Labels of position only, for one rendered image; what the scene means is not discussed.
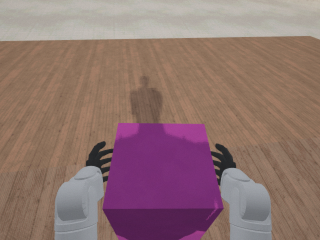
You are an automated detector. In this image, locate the robot left hand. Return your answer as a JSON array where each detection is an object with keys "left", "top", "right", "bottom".
[{"left": 86, "top": 141, "right": 114, "bottom": 183}]

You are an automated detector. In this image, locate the right robot forearm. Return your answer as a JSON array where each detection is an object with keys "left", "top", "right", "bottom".
[{"left": 220, "top": 168, "right": 272, "bottom": 240}]

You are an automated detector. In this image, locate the carton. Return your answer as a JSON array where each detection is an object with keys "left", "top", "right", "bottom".
[{"left": 102, "top": 123, "right": 224, "bottom": 240}]

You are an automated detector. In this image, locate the robot right hand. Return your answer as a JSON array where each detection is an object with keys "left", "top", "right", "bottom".
[{"left": 210, "top": 143, "right": 236, "bottom": 186}]

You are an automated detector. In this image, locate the left robot forearm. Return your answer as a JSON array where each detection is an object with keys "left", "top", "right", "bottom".
[{"left": 54, "top": 166, "right": 104, "bottom": 240}]

